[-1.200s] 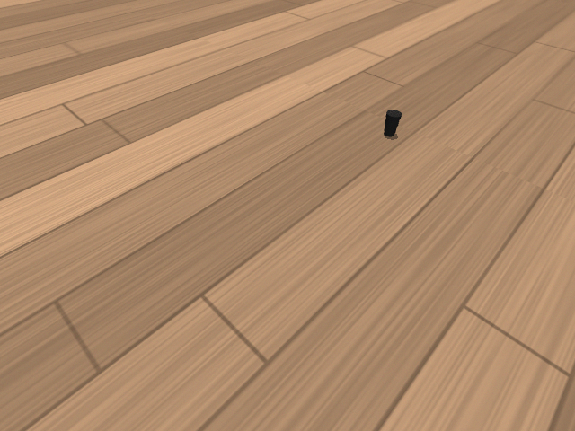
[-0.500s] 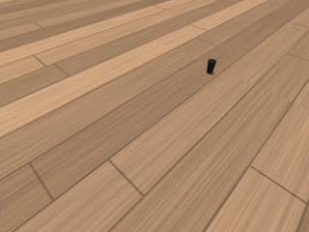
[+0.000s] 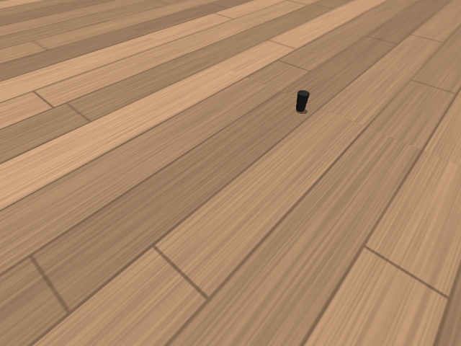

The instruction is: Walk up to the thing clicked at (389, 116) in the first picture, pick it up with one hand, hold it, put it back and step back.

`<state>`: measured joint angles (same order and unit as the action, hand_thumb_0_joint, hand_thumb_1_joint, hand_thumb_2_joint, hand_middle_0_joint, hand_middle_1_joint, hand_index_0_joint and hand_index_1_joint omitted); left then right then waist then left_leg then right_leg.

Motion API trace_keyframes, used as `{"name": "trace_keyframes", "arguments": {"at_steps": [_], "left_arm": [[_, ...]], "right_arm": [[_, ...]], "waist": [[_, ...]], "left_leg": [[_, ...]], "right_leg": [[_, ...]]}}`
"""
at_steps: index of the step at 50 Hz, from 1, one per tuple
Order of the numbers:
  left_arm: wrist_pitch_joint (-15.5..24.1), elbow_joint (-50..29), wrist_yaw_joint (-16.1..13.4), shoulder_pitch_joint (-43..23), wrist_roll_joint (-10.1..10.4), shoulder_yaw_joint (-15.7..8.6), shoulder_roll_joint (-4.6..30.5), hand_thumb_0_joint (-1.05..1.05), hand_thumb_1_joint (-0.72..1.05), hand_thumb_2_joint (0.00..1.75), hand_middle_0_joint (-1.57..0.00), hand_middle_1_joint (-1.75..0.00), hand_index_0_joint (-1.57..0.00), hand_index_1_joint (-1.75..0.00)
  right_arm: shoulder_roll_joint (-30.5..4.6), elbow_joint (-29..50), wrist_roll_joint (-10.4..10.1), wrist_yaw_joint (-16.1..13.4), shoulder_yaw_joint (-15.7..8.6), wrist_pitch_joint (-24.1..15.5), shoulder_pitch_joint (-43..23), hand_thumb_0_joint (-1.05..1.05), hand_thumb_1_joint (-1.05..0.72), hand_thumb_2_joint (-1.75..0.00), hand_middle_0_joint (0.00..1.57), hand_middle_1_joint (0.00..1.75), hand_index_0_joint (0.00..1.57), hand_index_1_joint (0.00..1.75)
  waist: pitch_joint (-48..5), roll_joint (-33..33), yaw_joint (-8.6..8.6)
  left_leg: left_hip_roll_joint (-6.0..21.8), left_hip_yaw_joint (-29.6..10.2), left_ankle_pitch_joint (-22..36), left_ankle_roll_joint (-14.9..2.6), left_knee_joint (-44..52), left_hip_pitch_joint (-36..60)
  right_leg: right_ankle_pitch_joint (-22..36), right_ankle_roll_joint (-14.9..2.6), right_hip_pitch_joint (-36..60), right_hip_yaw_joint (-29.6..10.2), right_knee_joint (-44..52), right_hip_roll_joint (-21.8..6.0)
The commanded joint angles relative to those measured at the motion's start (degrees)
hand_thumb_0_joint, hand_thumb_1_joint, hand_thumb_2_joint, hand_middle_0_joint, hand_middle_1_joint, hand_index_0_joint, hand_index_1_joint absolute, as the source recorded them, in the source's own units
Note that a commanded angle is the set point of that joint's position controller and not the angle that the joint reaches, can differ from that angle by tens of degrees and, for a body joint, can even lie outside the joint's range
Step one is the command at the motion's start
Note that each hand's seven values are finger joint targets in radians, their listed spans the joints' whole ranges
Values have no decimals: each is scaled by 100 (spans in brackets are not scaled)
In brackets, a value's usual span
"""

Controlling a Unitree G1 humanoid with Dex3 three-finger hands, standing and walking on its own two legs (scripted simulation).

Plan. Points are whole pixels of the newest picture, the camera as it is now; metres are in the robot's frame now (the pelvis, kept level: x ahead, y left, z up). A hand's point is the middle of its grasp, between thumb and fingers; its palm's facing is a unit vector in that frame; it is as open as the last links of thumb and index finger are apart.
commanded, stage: walk up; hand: left
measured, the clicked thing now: (301, 101) +2.02 -0.54 -0.71
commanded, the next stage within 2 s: none
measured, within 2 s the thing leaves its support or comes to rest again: neither
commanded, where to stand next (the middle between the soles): +1.63 -0.63 m, yaw -21 degrees
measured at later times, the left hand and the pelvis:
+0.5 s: hand (170, 310) +0.25 +0.14 -0.14, palm faces -0.14 -0.92 -0.35, open 7.4 cm; pelvis +0.17 -0.13 -0.01, yaw -11 degrees
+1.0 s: hand (228, 164) +0.68 +0.03 -0.13, palm faces -0.42 -0.83 -0.36, open 7.4 cm; pelvis +0.46 -0.19 -0.01, yaw -20 degrees
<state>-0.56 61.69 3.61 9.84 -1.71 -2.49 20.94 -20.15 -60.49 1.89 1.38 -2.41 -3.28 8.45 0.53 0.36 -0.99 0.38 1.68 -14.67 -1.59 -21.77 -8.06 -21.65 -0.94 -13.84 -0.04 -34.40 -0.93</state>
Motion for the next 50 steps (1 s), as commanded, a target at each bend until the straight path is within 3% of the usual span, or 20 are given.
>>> {"name": "trace_keyframes", "arguments": {"at_steps": [1, 5, 9, 12, 13, 14, 15, 16, 18, 21, 29, 30, 32, 33, 34, 35, 37, 39, 44, 50], "left_arm": [[268, -1140, 195, -1187, -53, -418, 1449, 0, 90, 90, -20, -30, -20, -30], [191, -1027, 472, -477, 9, -504, 1447, 0, 90, 90, -20, -30, -20, -30], [208, -1033, 509, -544, 18, -553, 1459, 0, 90, 90, -20, -30, -20, -30], [271, -735, 403, 308, -17, -616, 1545, 0, 90, 90, -20, -30, -20, -30], [342, -484, 279, 1200, -37, -774, 1807, 0, 90, 90, -20, -30, -20, -30], [403, -436, 122, 1964, -67, -934, 2372, 0, 90, 90, -20, -30, -20, -30], [423, -658, 107, 1616, 77, -882, 2739, 0, 90, 90, -20, -30, -20, -30], [440, -928, 83, 943, 166, -872, 2815, 0, 90, 90, -20, -30, -20, -30], [488, -1098, -10, 323, 191, -737, 2364, 0, 90, 90, -20, -30, -20, -30], [571, -1205, -20, 129, 180, -602, 2017, 0, 90, 90, -20, -30, -20, -30], [658, -1524, 9, 185, 90, -565, 2019, 0, 90, 90, -20, -30, -20, -30], [646, -1531, 14, 79, 90, -551, 2039, 0, 90, 90, -20, -30, -20, -30], [632, -1538, 19, 312, 90, -444, 1799, 0, 90, 90, -20, -30, -20, -30], [613, -1541, 0, 621, 112, -326, 1432, 0, 90, 90, -20, -30, -20, -30], [615, -1626, -45, 651, 189, -187, 997, 0, 90, 90, -20, -30, -20, -30], [616, -1577, -125, 796, 173, -238, 1550, 0, 90, 90, -20, -30, -20, -30], [648, -1387, -92, 623, 215, -275, 1825, 0, 90, 90, -20, -30, -20, -30], [627, -1277, -2, 517, 233, -313, 1663, 0, 90, 90, -20, -30, -20, -30], [485, -1521, 245, -26, 179, -283, 1402, 0, 90, 90, -20, -30, -20, -30], [447, -1469, 311, -472, 163, -351, 1372, 0, 90, 90, -20, -30, -20, -30]], "right_arm": [[-2127, 624, 18, -98, -671, -309, 351, 0, -90, -90, 20, 30, 20, 30], [-2112, 976, 105, -5, -704, -364, -454, 0, -90, -90, 20, 30, 20, 30], [-2156, 946, 132, 82, -712, -335, -431, 0, -90, -90, 20, 30, 20, 30], [-2043, 957, 107, 79, -647, -232, -559, 0, -90, -90, 20, 30, 20, 30], [-1762, 940, 131, 87, -516, -186, -383, 0, -90, -90, 20, 30, 20, 30], [-1160, 1140, 52, 118, -288, -186, -289, 0, -90, -90, 20, 30, 20, 30], [-1485, 1406, -37, 115, -339, -213, -543, 0, -90, -90, 20, 30, 20, 30], [-1869, 1319, -61, 114, -417, -213, -747, 0, -90, -90, 20, 30, 20, 30], [-1921, 1032, -166, 195, -440, -214, -313, 0, -90, -90, 20, 30, 20, 30], [-1818, 890, -101, 319, -473, -125, 203, 0, -90, -90, 20, 30, 20, 30], [-1544, 1358, -57, 407, -566, -182, -217, 0, -90, -90, 20, 30, 20, 30], [-1521, 1303, -50, 385, -590, -201, 36, 0, -90, -90, 20, 30, 20, 30], [-1691, 1096, -20, 294, -700, -274, 887, 0, -90, -90, 20, 30, 20, 30], [-2053, 919, 66, 205, -847, -335, 1756, 0, -90, -90, 20, 30, 20, 30], [-2423, 993, 130, 119, -911, -390, 2086, 0, -90, -90, 20, 30, 20, 30], [-2668, 1181, -97, 121, -956, -395, 1524, 0, -90, -90, 20, 30, 20, 30], [-2167, 1392, -179, 109, -769, -399, 746, 0, -90, -90, 20, 30, 20, 30], [-1834, 1343, -174, 82, -605, -446, 826, 0, -90, -90, 20, 30, 20, 30], [-2019, 1476, -129, 109, -574, -509, 594, 0, -90, -90, 20, 30, 20, 30], [-2096, 1347, -139, 123, -590, -374, 676, 0, -90, -90, 20, 30, 20, 30]], "waist": [[201, -247, 463], [302, -1003, -14], [434, -891, 29], [117, -164, -411], [-342, 902, -864], [-288, 2490, -1166], [-93, 2141, -883], [321, 1067, -646], [290, 695, -199], [449, 917, 65], [312, 314, -1], [264, 381, 144], [-201, -354, 588], [-765, -1410, 906], [-803, -2112, 940], [-852, -1343, 684], [-69, -507, 346], [197, -700, 318], [412, -802, 176], [158, -608, 185]], "left_leg": [[2410, -2400, -2745, -1153, 1579, 946], [1877, -819, -2198, -876, 1622, 4], [1507, 26, -2095, -682, 1240, -717], [1229, 600, -1945, -563, -338, -1222], [817, 857, -1048, -406, -2376, -1819], [109, 804, -1876, -124, -4371, -3191], [-42, 108, -1856, 50, -4896, -3774], [571, -378, -1259, 101, -5019, -3670], [813, -397, -437, 36, -4498, -3214], [848, -286, -207, 70, -3535, -2387], [614, 252, 798, 211, -1375, -1063], [550, 357, 812, 195, -1291, -661], [203, 475, 327, 2, -862, 860], [784, -431, -809, -326, -361, 1995], [2265, -3189, -2087, -620, 569, 2407], [2810, -4406, -2646, -1144, 1291, 1874], [2303, -2554, -1861, -1087, 962, 981], [1880, -1271, -180, -888, 881, 428], [1939, -285, 248, -1116, 1198, -76], [1609, 349, 74, -731, 749, -136]], "right_leg": [[-112, -67, -2977, -752, -2122, -729], [262, 117, -1757, -281, -1287, -853], [681, 148, -607, 367, -474, -592], [905, 61, 780, 844, 60, -260], [168, -97, 2009, 642, 257, -26], [-1689, -403, 2439, -1361, 1418, -904], [-2970, -1118, 1772, -4246, 2973, -2157], [-3251, -1362, 1200, -4388, 3055, -2387], [-2019, -1048, 998, -2909, 2615, -1714], [-1233, -907, 66, -1590, 2555, -1228], [-451, -965, -429, -797, 2235, -1125], [-390, -962, -559, -800, 2002, -1163], [1367, -743, -883, -353, 200, -767], [1496, -505, -1543, 84, -1838, -268], [-619, -199, -2809, -211, -3224, 534], [-581, -340, -2868, -798, -3815, 356], [268, -226, -2832, -807, -3582, -272], [496, -121, -2459, -640, -2931, -505], [750, 99, -1935, -252, -1174, -731], [1777, -75, -711, 375, -19, -368]]}}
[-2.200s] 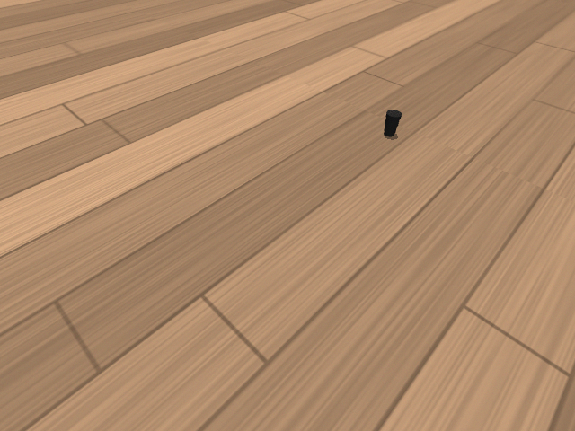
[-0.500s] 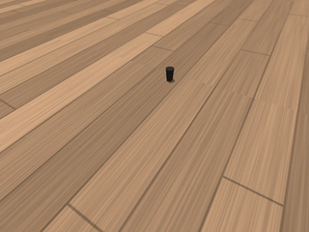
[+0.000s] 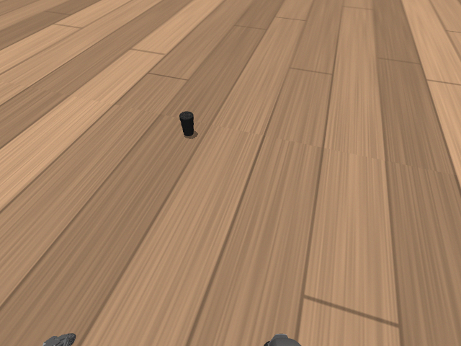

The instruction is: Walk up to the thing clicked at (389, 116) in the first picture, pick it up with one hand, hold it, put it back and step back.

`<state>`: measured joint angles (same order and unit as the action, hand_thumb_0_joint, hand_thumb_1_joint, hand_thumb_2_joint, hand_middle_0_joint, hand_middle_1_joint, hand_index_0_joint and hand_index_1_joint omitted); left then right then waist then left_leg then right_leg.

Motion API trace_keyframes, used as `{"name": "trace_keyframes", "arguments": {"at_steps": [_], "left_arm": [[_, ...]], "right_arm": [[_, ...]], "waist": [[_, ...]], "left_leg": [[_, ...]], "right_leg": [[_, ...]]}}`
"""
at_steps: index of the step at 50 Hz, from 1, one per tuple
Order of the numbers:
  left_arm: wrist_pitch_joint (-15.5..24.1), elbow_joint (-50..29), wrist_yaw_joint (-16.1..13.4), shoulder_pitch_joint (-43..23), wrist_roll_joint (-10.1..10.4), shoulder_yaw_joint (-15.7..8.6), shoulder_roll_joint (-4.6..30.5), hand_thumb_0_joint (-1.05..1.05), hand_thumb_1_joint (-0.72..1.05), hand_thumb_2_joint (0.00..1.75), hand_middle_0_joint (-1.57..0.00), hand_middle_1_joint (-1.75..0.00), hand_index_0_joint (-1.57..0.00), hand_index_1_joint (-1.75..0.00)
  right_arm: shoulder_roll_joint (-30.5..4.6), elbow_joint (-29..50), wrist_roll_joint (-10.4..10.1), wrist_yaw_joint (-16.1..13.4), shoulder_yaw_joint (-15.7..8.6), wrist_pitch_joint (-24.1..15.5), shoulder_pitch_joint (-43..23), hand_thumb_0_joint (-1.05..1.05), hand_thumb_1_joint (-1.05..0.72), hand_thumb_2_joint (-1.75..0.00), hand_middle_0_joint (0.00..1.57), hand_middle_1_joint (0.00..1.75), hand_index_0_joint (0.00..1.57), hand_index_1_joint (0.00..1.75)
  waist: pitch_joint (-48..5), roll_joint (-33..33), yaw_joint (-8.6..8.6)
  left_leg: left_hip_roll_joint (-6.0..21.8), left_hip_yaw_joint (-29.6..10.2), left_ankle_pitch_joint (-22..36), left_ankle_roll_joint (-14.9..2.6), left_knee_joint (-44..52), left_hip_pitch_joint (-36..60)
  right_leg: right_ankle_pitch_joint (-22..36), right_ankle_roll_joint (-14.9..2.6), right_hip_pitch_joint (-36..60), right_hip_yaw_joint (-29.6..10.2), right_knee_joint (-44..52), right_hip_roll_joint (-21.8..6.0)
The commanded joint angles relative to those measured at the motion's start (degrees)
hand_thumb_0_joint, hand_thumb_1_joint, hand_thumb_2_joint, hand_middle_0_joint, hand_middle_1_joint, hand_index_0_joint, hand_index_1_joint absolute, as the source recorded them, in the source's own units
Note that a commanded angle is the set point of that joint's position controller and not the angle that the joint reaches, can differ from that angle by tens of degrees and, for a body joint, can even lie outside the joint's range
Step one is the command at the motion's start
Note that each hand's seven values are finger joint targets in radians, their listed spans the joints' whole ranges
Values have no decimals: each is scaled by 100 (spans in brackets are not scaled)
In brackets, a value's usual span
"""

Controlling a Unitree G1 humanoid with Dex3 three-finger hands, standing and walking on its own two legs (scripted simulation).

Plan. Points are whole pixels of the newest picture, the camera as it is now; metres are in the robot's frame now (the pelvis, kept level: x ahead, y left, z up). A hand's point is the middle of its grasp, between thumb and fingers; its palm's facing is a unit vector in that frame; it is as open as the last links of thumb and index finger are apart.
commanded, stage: walk up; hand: left
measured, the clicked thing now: (187, 124) +1.60 +0.19 -0.70
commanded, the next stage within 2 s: none
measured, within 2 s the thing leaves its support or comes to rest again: neither
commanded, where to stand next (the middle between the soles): +1.26 -0.02 m, yaw -2 degrees
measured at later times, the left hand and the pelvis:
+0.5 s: hand (99, 287) +0.32 +0.28 -0.16, palm faces -0.04 -0.93 -0.36, open 7.4 cm; pelvis +0.29 +0.00 -0.02, yaw -2 degrees
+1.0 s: hand (146, 162) +0.67 +0.22 -0.12, palm faces -0.07 -0.91 -0.41, open 7.4 cm; pelvis +0.54 -0.05 -0.02, yaw -3 degrees
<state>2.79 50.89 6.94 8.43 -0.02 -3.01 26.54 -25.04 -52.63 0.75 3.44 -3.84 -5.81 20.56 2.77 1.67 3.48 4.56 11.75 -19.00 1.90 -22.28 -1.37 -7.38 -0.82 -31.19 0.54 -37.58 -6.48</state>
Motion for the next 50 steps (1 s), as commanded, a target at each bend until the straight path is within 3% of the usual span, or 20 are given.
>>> {"name": "trace_keyframes", "arguments": {"at_steps": [1, 3, 4, 5, 6, 8, 11, 20, 23, 24, 25, 26, 27, 29, 32, 36, 41, 45, 47, 50], "left_arm": [[114, -367, -39, -217, -12, -305, 816, 0, 90, 90, -20, -30, -20, -30], [160, -52, -151, 662, -53, -476, 1136, 0, 90, 90, -20, -30, -20, -30], [191, 89, -270, 1500, -93, -672, 1541, 0, 90, 90, -20, -30, -20, -30], [234, -29, -348, 1690, -27, -751, 2115, 0, 90, 90, -20, -30, -20, -30], [222, -137, -367, 1406, 110, -720, 2062, 0, 90, 90, -20, -30, -20, -30], [236, -302, -455, 832, 144, -602, 1697, 0, 90, 90, -20, -30, -20, -30], [318, -349, -471, 506, 90, -435, 1274, 0, 90, 90, -20, -30, -20, -30], [440, -531, -418, 466, -18, -433, 1434, 0, 90, 90, -20, -30, -20, -30], [403, -509, -424, 439, -59, -351, 1293, 0, 90, 90, -20, -30, -20, -30], [380, -498, -438, 660, -48, -227, 988, 0, 90, 90, -20, -30, -20, -30], [356, -570, -452, 865, 31, -86, 465, 0, 90, 90, -20, -30, -20, -30], [325, -479, -556, 950, 48, -199, 1030, 0, 90, 90, -20, -30, -20, -30], [332, -381, -587, 670, 21, -186, 1312, 0, 90, 90, -20, -30, -20, -30], [346, -160, -521, 942, 81, -186, 1210, 0, 90, 90, -20, -30, -20, -30], [253, -38, -392, 959, 42, -205, 1056, 0, 90, 90, -20, -30, -20, -30], [207, -261, -258, 355, -44, -233, 925, 0, 90, 90, -20, -30, -20, -30], [207, -204, -211, 157, -24, -311, 802, 0, 90, 90, -20, -30, -20, -30], [282, 135, -346, 1200, -54, -537, 1177, 0, 90, 90, -20, -30, -20, -30], [340, 88, -468, 1786, -5, -689, 2027, 0, 90, 90, -20, -30, -20, -30], [342, -218, -532, 800, 46, -500, 1482, 0, 90, 90, -20, -30, -20, -30]], "right_arm": [[-1624, 537, -18, -94, -441, -94, -573, 0, -90, -90, 20, 30, 20, 30], [-1386, 554, 11, -116, -342, -46, -443, 0, -90, -90, 20, 30, 20, 30], [-1015, 554, -8, -108, -197, -36, -48, 0, -90, -90, 20, 30, 20, 30], [-835, 702, -97, -107, -128, -47, 124, 0, -90, -90, 20, 30, 20, 30], [-1403, 625, -78, -171, -248, -12, -319, 0, -90, -90, 20, 30, 20, 30], [-1317, 513, -179, -154, -219, -8, -547, 0, -90, -90, 20, 30, 20, 30], [-1146, 327, -79, -55, -221, 96, -212, 0, -90, -90, 20, 30, 20, 30], [-954, 547, 21, 200, -355, 32, -1047, 0, -90, -90, 20, 30, 20, 30], [-1152, 268, 48, 126, -488, -5, -146, 0, -90, -90, 20, 30, 20, 30], [-1452, 70, 113, 51, -605, -39, 545, 0, -90, -90, 20, 30, 20, 30], [-1904, 151, 194, -32, -707, -74, 861, 0, -90, -90, 20, 30, 20, 30], [-2149, 343, -50, -49, -719, -74, 540, 0, -90, -90, 20, 30, 20, 30], [-1994, 408, -141, -56, -693, -52, 165, 0, -90, -90, 20, 30, 20, 30], [-1501, 554, -110, -110, -459, -62, -322, 0, -90, -90, 20, 30, 20, 30], [-1344, 576, -94, -104, -367, -105, -438, 0, -90, -90, 20, 30, 20, 30], [-1473, 626, -82, -80, -378, -122, -317, 0, -90, -90, 20, 30, 20, 30], [-1431, 686, -98, -57, -361, -62, -493, 0, -90, -90, 20, 30, 20, 30], [-1103, 734, -44, -97, -219, 8, -381, 0, -90, -90, 20, 30, 20, 30], [-1035, 796, -90, -136, -167, 56, -248, 0, -90, -90, 20, 30, 20, 30], [-1242, 428, -157, -146, -216, 112, -281, 0, -90, -90, 20, 30, 20, 30]], "waist": [[-115, -673, -382], [-683, 197, -879], [-1170, 1270, -1233], [-1324, 2039, -1127], [-1118, 1095, -1150], [-666, 502, -882], [-161, 642, -450], [-82, 418, -478], [-458, -180, 102], [-812, -1106, 412], [-901, -2306, 423], [-885, -1450, 286], [-454, -760, 174], [-174, -672, -152], [-94, -1040, -275], [38, -1001, -157], [-22, -868, -308], [-522, 302, -961], [-685, 1493, -1177], [-139, 472, -688]], "left_leg": [[1157, -531, 809, -1037, 469, -684], [722, -181, 1857, -792, -1568, -1244], [263, -134, 1151, -601, -3272, -2107], [-460, -338, -866, -324, -4633, -3547], [-84, -1062, -941, -326, -5111, -3887], [209, -1426, -131, -392, -5024, -3724], [348, -1382, 187, -357, -4004, -2947], [240, -896, 1314, -192, -1323, -1784], [-196, -545, 949, -378, -1010, -158], [78, -1130, 192, -646, -630, 758], [1571, -3618, -888, -1067, 201, 1289], [2237, -5193, -1773, -1629, 1039, 935], [2170, -4697, -1729, -1776, 987, 442], [1498, -3036, -200, -1374, 775, -67], [1214, -1963, 911, -1364, 832, -717], [1277, -1724, 876, -1593, 920, -591], [919, -1163, 896, -1210, 516, -1000], [416, -690, 941, -838, -1920, -2141], [-554, -957, -1216, -478, -4568, -3902], [39, -1713, -160, -463, -4541, -3600]], "right_leg": [[297, -121, 1164, 397, 418, 238], [-200, -286, 3023, 471, 727, 551], [-1470, -375, 4084, -496, 1008, 117], [-1707, -1108, 4822, -3584, 1992, -1513], [-1802, -1526, 4381, -4193, 2250, -1812], [-261, -1426, 3630, -2608, 2020, -1268], [-35, -1122, 2135, -1294, 2152, -703], [-1314, -1071, 1349, -631, 2232, -724], [-37, -791, 990, -192, 682, -421], [255, -579, 445, 163, -1051, -3], [-1981, -210, -791, 196, -2752, 765], [-2259, -260, -1123, -379, -3268, 816], [-1865, -269, -1202, -635, -3522, 452], [-1186, -190, -853, -622, -2885, 127], [-1093, -6, -172, -302, -1983, -66], [-787, 67, -219, 5, -753, -147], [191, -32, 965, 364, 310, 209], [-775, -278, 3392, 223, 732, 362], [-2983, -1176, 3876, -4016, 2618, -1986], [-2046, -1156, 2720, -2272, 2444, -1325]]}}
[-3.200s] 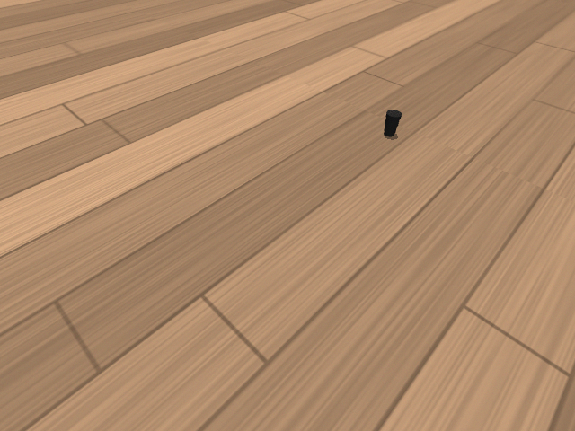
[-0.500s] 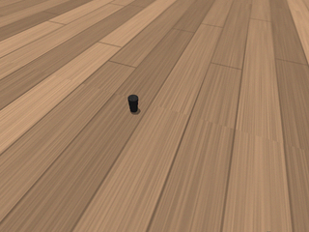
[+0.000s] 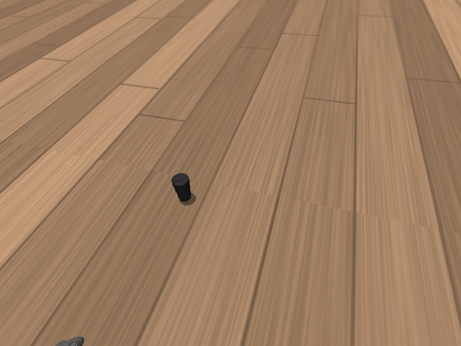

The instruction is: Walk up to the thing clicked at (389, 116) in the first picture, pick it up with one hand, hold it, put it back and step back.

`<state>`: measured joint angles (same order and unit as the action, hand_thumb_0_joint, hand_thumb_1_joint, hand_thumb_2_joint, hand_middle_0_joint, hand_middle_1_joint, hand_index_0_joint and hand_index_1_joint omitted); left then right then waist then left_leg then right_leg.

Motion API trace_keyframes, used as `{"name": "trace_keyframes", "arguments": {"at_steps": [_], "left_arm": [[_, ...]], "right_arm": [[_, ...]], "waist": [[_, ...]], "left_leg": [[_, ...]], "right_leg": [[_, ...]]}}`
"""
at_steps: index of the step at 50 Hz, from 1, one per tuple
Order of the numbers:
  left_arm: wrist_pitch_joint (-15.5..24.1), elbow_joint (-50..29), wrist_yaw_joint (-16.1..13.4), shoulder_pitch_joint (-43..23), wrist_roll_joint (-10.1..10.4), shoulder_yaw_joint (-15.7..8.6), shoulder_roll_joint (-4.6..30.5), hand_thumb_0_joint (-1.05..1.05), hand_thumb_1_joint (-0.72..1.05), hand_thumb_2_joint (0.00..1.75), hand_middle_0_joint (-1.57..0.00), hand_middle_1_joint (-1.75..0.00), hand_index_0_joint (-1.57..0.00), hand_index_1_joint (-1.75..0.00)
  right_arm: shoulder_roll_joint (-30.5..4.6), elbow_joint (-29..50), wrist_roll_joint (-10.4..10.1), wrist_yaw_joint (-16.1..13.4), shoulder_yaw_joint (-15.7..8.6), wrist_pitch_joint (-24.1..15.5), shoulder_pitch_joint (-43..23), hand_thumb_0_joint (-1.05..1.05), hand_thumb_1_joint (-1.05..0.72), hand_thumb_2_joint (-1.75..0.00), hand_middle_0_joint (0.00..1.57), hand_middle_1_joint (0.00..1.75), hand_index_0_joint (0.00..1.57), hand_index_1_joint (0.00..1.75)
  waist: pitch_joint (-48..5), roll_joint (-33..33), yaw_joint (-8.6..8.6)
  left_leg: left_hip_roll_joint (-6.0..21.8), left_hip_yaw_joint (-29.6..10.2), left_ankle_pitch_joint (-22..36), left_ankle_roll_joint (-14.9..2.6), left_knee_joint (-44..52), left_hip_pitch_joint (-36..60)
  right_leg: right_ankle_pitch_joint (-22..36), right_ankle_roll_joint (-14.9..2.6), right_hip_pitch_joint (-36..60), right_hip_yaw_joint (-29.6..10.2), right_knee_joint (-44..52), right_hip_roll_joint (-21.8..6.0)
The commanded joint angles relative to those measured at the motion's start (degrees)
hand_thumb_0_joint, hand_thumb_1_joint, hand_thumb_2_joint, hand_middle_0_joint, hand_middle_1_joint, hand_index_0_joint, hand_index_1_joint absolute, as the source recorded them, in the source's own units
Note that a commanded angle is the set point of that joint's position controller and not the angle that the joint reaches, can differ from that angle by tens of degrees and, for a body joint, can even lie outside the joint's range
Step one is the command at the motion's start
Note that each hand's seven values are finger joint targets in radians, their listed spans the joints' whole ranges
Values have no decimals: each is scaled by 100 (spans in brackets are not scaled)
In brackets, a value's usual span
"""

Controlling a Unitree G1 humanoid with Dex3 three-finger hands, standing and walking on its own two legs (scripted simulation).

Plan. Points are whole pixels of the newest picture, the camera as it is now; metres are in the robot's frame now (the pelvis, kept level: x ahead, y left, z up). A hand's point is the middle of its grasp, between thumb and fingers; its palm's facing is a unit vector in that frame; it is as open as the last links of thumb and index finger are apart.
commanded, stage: walk up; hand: left
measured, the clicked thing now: (182, 188) +1.04 +0.30 -0.68
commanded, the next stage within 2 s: none
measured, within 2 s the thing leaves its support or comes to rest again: neither
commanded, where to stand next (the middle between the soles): +0.72 +0.07 m, yaw +1 degrees
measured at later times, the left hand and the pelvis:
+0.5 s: hand (79, 326) +0.23 +0.33 -0.14, palm faces +0.01 -0.94 -0.35, open 7.4 cm; pelvis +0.22 +0.05 +0.01, yaw +2 degrees
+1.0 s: hand (121, 214) +0.47 +0.29 -0.10, palm faces +0.01 -0.91 -0.41, open 7.4 cm; pelvis +0.41 +0.02 +0.02, yaw +1 degrees
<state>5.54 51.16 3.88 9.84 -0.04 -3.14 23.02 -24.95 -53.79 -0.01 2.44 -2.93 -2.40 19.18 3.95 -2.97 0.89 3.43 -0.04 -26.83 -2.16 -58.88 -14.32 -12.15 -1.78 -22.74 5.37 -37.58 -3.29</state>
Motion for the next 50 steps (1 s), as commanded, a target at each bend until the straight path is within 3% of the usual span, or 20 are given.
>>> {"name": "trace_keyframes", "arguments": {"at_steps": [1, 5, 9, 13, 16, 17, 18, 19, 20, 23, 25, 30, 35, 38, 39, 40, 41, 42, 46, 50], "left_arm": [[65, -285, -226, 503, 40, -448, 1703, 0, 90, 90, -20, -30, -20, -30], [139, -416, -210, 435, -11, -418, 1558, 0, 90, 90, -20, -30, -20, -30], [164, -465, -191, 560, -49, -475, 1685, 0, 90, 90, -20, -30, -20, -30], [126, -465, -168, 652, -43, -461, 1694, 0, 90, 90, -20, -30, -20, -30], [61, -439, -185, 540, -32, -412, 1743, 0, 90, 90, -20, -30, -20, -30], [50, -452, -194, 578, -46, -345, 1593, 0, 90, 90, -20, -30, -20, -30], [28, -465, -202, 853, -37, -207, 1240, 0, 90, 90, -20, -30, -20, -30], [7, -539, -187, 1020, 66, -106, 829, 0, 90, 90, -20, -30, -20, -30], [-24, -439, -286, 908, 28, -220, 1389, 0, 90, 90, -20, -30, -20, -30], [-48, -143, -267, 1096, 85, -177, 1411, 0, 90, 90, -20, -30, -20, -30], [-105, -30, -203, 1256, 61, -206, 1345, 0, 90, 90, -20, -30, -20, -30], [-159, -226, -25, 672, -53, -221, 1229, 0, 90, 90, -20, -30, -20, -30], [-100, -242, 22, 329, -43, -268, 1125, 0, 90, 90, -20, -30, -20, -30], [-17, -56, -36, 746, -65, -332, 1142, 0, 90, 90, -20, -30, -20, -30], [33, 91, -108, 1218, -75, -438, 1364, 0, 90, 90, -20, -30, -20, -30], [80, 128, -193, 1731, -112, -579, 1759, 0, 90, 90, -20, -30, -20, -30], [105, -11, -244, 1804, -71, -644, 2283, 0, 90, 90, -20, -30, -20, -30], [70, -72, -247, 1593, 10, -582, 2195, 0, 90, 90, -20, -30, -20, -30], [59, -334, -290, 729, 48, -399, 1576, 0, 90, 90, -20, -30, -20, -30], [83, -503, -255, 812, -41, -430, 1601, 0, 90, 90, -20, -30, -20, -30]], "right_arm": [[-1185, 458, -48, -21, -287, -204, -24, 0, -90, -90, 20, 30, 20, 30], [-1041, 351, 72, 119, -333, -124, 47, 0, -90, -90, 20, 30, 20, 30], [-950, 586, 136, 227, -361, -127, -581, 0, -90, -90, 20, 30, 20, 30], [-882, 688, 112, 295, -365, -204, -952, 0, -90, -90, 20, 30, 20, 30], [-950, 575, 107, 261, -433, -232, -615, 0, -90, -90, 20, 30, 20, 30], [-1121, 453, 117, 206, -496, -259, -141, 0, -90, -90, 20, 30, 20, 30], [-1462, 265, 174, 119, -626, -300, 568, 0, -90, -90, 20, 30, 20, 30], [-1987, 417, 213, 34, -759, -337, 832, 0, -90, -90, 20, 30, 20, 30], [-2125, 514, -17, 20, -787, -323, 711, 0, -90, -90, 20, 30, 20, 30], [-1439, 696, -43, -56, -509, -314, -98, 0, -90, -90, 20, 30, 20, 30], [-1352, 715, -46, -55, -446, -342, -224, 0, -90, -90, 20, 30, 20, 30], [-1478, 861, 22, -24, -482, -374, -266, 0, -90, -90, 20, 30, 20, 30], [-1460, 930, 18, 5, -459, -325, -385, 0, -90, -90, 20, 30, 20, 30], [-1313, 993, 5, -4, -409, -251, -430, 0, -90, -90, 20, 30, 20, 30], [-1083, 1006, 17, -15, -308, -248, -254, 0, -90, -90, 20, 30, 20, 30], [-734, 1045, 15, -16, -180, -263, -49, 0, -90, -90, 20, 30, 20, 30], [-780, 1083, -14, -16, -164, -228, -1, 0, -90, -90, 20, 30, 20, 30], [-1258, 938, 38, -88, -297, -152, -301, 0, -90, -90, 20, 30, 20, 30], [-1093, 534, -14, -25, -289, -83, 126, 0, -90, -90, 20, 30, 20, 30], [-960, 577, 99, 123, -312, -48, -91, 0, -90, -90, 20, 30, 20, 30]], "waist": [[-166, 1111, -261], [-109, 1108, -187], [-13, 1104, -344], [-49, 907, -384], [-95, 667, -64], [-336, 333, 205], [-848, -646, 493], [-969, -1669, 523], [-1078, -949, 522], [-349, -281, 45], [-243, -536, -84], [33, -554, 61], [93, -484, 0], [-306, 14, -290], [-612, 532, -516], [-823, 1742, -745], [-768, 2100, -721], [-538, 1327, -706], [-127, 1180, -180], [-105, 1216, -296]], "left_leg": [[238, -503, 701, -18, -518, -2071], [266, -211, 1096, 231, 644, -1676], [391, 6, 1615, 278, 1662, -1697], [222, 315, 1966, 137, 2484, -1028], [18, 519, 1810, 34, 2744, -45], [-123, 521, 1552, -65, 2903, 720], [297, -332, 735, -371, 3318, 1791], [1733, -3067, -19, -933, 4081, 2615], [2222, -3752, 175, -1379, 4372, 2279], [1439, -1572, 1558, -914, 4173, 1160], [1355, -982, 1925, -984, 4238, 637], [1306, -666, 930, -1189, 4620, 431], [1100, -350, 832, -941, 4383, 90], [920, 0, 1445, -683, 3262, -88], [683, 184, 1665, -525, 2311, -487], [138, 629, 1117, -302, 664, -1248], [-572, 485, -288, -48, -394, -2451], [-183, -125, -358, -13, -829, -2432], [235, -373, 665, 48, -159, -1863], [195, 20, 821, 217, 1038, -1654]], "right_leg": [[-1344, -994, 1507, -2253, 2510, -1477], [-583, -1084, 1054, -1140, 2528, -1205], [-1210, -1097, 1119, -1055, 2643, -1350], [-661, -928, 1177, -744, 2283, -1214], [-144, -794, 763, -516, 1564, -1175], [718, -656, 600, -272, 640, -949], [875, -408, -13, 96, -1112, -518], [-1195, -38, -1634, 72, -2594, 454], [-1810, -129, -1661, -600, -3038, 223], [-869, -104, -1293, -1050, -2666, -246], [-735, 8, -898, -835, -2219, -369], [-348, 164, -932, -474, -891, -453], [316, 95, -158, -208, 139, -211], [496, 26, 1122, -26, 764, 89], [116, -60, 2078, -216, 792, 107], [-1073, -266, 2728, -1485, 1536, -742], [-1900, -921, 3021, -4185, 2551, -2125], [-1808, -1292, 2525, -4337, 2437, -2298], [-663, -967, 1359, -1867, 2346, -1333], [-647, -1152, 1189, -1317, 2329, -1221]]}}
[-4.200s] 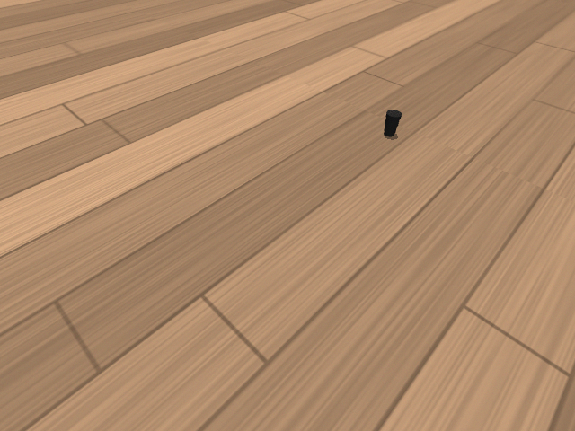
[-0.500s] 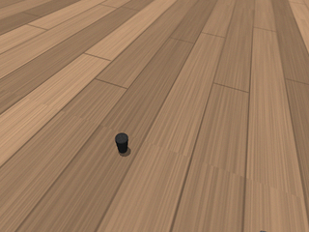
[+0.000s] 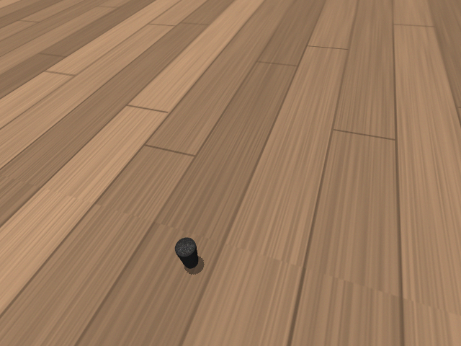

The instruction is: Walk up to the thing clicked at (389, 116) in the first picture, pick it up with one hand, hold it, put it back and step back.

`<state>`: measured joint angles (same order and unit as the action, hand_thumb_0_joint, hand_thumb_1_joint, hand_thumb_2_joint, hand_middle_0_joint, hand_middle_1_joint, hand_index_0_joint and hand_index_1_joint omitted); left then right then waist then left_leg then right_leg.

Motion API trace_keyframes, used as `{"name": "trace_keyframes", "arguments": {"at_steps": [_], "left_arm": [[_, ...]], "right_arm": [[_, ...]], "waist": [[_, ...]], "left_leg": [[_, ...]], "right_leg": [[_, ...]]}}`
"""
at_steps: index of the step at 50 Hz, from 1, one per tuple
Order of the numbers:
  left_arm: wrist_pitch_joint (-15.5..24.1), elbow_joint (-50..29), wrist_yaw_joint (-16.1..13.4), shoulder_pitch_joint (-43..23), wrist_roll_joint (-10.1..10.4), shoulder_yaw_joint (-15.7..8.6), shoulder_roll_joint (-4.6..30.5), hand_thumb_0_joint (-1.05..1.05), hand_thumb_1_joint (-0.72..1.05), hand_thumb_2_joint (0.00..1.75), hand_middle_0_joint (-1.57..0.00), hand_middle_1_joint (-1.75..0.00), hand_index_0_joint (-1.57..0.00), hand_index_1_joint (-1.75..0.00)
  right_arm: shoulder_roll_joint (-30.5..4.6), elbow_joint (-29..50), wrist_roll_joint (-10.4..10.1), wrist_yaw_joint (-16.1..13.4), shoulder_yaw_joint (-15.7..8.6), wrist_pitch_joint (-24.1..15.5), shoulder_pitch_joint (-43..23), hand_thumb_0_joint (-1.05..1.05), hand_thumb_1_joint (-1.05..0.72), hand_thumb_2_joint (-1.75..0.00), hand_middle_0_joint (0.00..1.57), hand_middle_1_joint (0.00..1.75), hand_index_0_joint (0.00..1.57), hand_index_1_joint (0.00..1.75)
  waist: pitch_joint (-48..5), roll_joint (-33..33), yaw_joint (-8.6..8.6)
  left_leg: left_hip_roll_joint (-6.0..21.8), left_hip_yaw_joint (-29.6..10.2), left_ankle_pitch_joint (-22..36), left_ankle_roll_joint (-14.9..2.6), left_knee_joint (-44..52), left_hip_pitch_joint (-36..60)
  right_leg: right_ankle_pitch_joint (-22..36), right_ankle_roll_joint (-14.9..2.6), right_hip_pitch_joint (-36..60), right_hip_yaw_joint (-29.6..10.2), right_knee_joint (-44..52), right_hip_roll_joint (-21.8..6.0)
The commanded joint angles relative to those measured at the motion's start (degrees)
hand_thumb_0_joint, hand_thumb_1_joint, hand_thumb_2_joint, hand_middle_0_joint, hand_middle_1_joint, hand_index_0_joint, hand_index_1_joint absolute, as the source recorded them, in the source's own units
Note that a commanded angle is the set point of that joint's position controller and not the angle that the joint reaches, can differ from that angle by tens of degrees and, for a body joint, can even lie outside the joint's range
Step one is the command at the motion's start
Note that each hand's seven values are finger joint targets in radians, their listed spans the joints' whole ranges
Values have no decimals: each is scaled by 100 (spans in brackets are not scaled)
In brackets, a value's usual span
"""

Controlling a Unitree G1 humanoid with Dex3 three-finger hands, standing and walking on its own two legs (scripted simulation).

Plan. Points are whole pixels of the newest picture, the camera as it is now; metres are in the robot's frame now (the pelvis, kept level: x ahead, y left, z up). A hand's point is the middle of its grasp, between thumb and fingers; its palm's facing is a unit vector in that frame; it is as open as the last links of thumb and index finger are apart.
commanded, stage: walk up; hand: left
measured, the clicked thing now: (188, 254) +0.64 +0.27 -0.70
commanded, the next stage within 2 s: none
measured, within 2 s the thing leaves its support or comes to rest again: neither
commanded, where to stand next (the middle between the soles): +0.31 +0.04 m, yaw +0 degrees
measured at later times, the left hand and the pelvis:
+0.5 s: hand (95, 316) +0.24 +0.32 -0.15, palm faces -0.08 -0.94 -0.34, open 7.4 cm; pelvis +0.18 +0.05 +0.00, yaw +0 degrees
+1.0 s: hand (114, 273) +0.33 +0.31 -0.16, palm faces -0.01 -0.93 -0.36, open 7.4 cm; pelvis +0.27 +0.05 -0.01, yaw +0 degrees
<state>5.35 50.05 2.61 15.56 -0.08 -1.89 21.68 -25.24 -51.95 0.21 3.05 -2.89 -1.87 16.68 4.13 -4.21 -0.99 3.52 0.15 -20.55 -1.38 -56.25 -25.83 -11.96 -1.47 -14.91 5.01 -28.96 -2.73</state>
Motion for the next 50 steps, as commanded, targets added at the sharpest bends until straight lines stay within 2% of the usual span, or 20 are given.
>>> {"name": "trace_keyframes", "arguments": {"at_steps": [1, 6, 10, 11, 12, 13, 17, 22, 27, 29, 30, 31, 32, 33, 37, 40, 43, 45, 46, 50], "left_arm": [[108, -412, -123, 304, -48, -573, 1777, 0, 90, 90, -20, -30, -20, -30], [76, -513, -96, 187, -41, -535, 1870, 0, 90, 90, -20, -30, -20, -30], [-6, -514, -109, 95, -47, -369, 1588, 0, 90, 90, -20, -30, -20, -30], [-1, -564, -105, 248, -60, -254, 1210, 0, 90, 90, -20, -30, -20, -30], [-30, -552, -117, 412, 53, -215, 1014, 0, 90, 90, -20, -30, -20, -30], [-75, -424, -227, 198, -17, -325, 1595, 0, 90, 90, -20, -30, -20, -30], [-99, -49, -155, 627, 51, -328, 1497, 0, 90, 90, -20, -30, -20, -30], [-163, -173, -26, 178, -40, -327, 1311, 0, 90, 90, -20, -30, -20, -30], [-125, -20, -174, 86, -37, -276, 1014, 0, 90, 90, -20, -30, -20, -30], [-67, 134, -251, 270, -51, -312, 1115, 0, 90, 90, -20, -30, -20, -30], [-31, 162, -299, 377, -74, -378, 1354, 0, 90, 90, -20, -30, -20, -30], [7, 49, -283, 778, -98, -565, 1875, 0, 90, 90, -20, -30, -20, -30], [-12, 16, -271, 655, -26, -604, 2195, 0, 90, 90, -20, -30, -20, -30], [-53, -46, -270, 469, -18, -591, 2172, 0, 90, 90, -20, -30, -20, -30], [-134, -178, -289, -130, -105, -429, 1751, 0, 90, 90, -20, -30, -20, -30], [-177, -188, -286, -293, -115, -339, 1544, 0, 90, 90, -20, -30, -20, -30], [-301, -150, -275, -602, 29, -180, 1236, 0, 90, 90, -20, -30, -20, -30], [-392, -43, -268, -430, 128, -45, 857, 0, 90, 90, -20, -30, -20, -30], [-424, 223, -302, -398, 89, -166, 1240, 0, 90, 90, -20, -30, -20, -30], [-331, 591, -259, -522, 48, -121, 1262, 0, 90, 90, -20, -30, -20, -30]], "right_arm": [[-911, 440, 96, 87, -320, -107, 10, 0, -90, -90, 20, 30, 20, 30], [-895, 523, 96, 139, -375, -203, -263, 0, -90, -90, 20, 30, 20, 30], [-1111, 268, 134, 58, -511, -276, 480, 0, -90, -90, 20, 30, 20, 30], [-1502, 166, 158, -30, -624, -320, 1123, 0, -90, -90, 20, 30, 20, 30], [-1984, 346, 127, -66, -703, -357, 1169, 0, -90, -90, 20, 30, 20, 30], [-1982, 390, -23, -65, -710, -323, 921, 0, -90, -90, 20, 30, 20, 30], [-1359, 572, -22, -156, -457, -368, 293, 0, -90, -90, 20, 30, 20, 30], [-1402, 710, 31, -157, -438, -349, 153, 0, -90, -90, 20, 30, 20, 30], [-1164, 668, -3, -231, -283, -180, -92, 0, -90, -90, 20, 30, 20, 30], [-972, 662, -76, -256, -189, -109, -208, 0, -90, -90, 20, 30, 20, 30], [-722, 632, -119, -268, -83, -105, -51, 0, -90, -90, 20, 30, 20, 30], [-527, 788, -112, -228, -15, -124, 277, 0, -90, -90, 20, 30, 20, 30], [-862, 638, -70, -265, -120, -34, 368, 0, -90, -90, 20, 30, 20, 30], [-1154, 540, 12, -324, -234, 9, 94, 0, -90, -90, 20, 30, 20, 30], [-957, 179, 3, -255, -211, -19, 298, 0, -90, -90, 20, 30, 20, 30], [-741, 16, 19, -243, -155, -40, 236, 0, -90, -90, 20, 30, 20, 30], [-790, -203, 70, -342, -182, -118, 263, 0, -90, -90, 20, 30, 20, 30], [-1310, 68, 90, -365, -207, -167, -583, 0, -90, -90, 20, 30, 20, 30], [-1455, 51, 12, -328, -197, -135, -937, 0, -90, -90, 20, 30, 20, 30], [-997, -236, -2, -298, 9, -77, -1141, 0, -90, -90, 20, 30, 20, 30]], "waist": [[-124, 1301, -166], [-110, 1246, -91], [-241, 491, 473], [-617, -787, 772], [-448, -1569, 689], [-195, -689, 611], [-85, -407, 124], [152, -537, 222], [-263, -303, 85], [-535, 99, -90], [-773, 676, -183], [-1203, 1859, -243], [-1080, 1678, -246], [-692, 1326, -254], [-300, 1559, 23], [-553, 1541, 19], [-673, 979, 271], [-455, -205, -63], [-289, -166, -87], [-230, -195, -95]], "left_leg": [[203, 40, 309, 148, 1030, -429], [133, 243, 947, 122, 1917, 397], [-233, 475, 400, -68, 2480, 2134], [531, -854, -685, -386, 3250, 2822], [1939, -3652, -1359, -995, 4414, 3078], [2167, -3809, -1242, -1400, 4315, 2439], [1324, -1282, 1178, -1015, 3868, 1742], [1263, -780, 693, -1246, 4137, 1231], [1008, -148, 3272, -966, 2877, 1069], [622, 103, 2635, -595, 2003, 882], [388, 261, 1830, -380, 1387, 617], [-83, 466, -226, -259, 154, -146], [-405, 194, -1458, -159, -463, -631], [-107, -125, -1692, -147, -743, -860], [63, -28, -738, -31, 376, -261], [-127, 187, -311, 49, 1395, 561], [-184, 159, 1109, -2, 2759, 1787], [1344, -2058, -79, -540, 3810, 975], [1459, -1926, -552, -861, 3753, 175], [540, -779, -123, -160, 3338, 415]], "right_leg": [[-776, -1178, 379, -1262, 1449, -1305], [-1150, -1037, -105, -1083, 1224, -1300], [-835, -679, -1085, -495, -315, -840], [-91, -393, -1499, -132, -2304, -441], [-1694, -88, -2826, -46, -3460, 543], [-1888, -169, -2697, -778, -3843, 110], [-844, -67, -1891, -902, -3131, -350], [-500, 134, -1479, -462, -1913, -367], [302, 83, -331, -91, -786, 66], [942, -37, 543, -101, -1, 217], [1358, -158, 1051, -518, 216, -137], [362, -547, 1786, -2315, 635, -1282], [-402, -1341, 1668, -3739, 1067, -2106], [-970, -1627, 1211, -3908, 1065, -2229], [-596, -1175, 95, -2026, 909, -1302], [711, -1016, -163, -1403, 428, -1017], [451, -573, -1051, -1040, -440, -830], [-1027, 11, -1065, -573, -870, -17], [-1551, 0, -175, -542, -1115, -36], [-257, -109, 146, -909, 45, -276]]}}
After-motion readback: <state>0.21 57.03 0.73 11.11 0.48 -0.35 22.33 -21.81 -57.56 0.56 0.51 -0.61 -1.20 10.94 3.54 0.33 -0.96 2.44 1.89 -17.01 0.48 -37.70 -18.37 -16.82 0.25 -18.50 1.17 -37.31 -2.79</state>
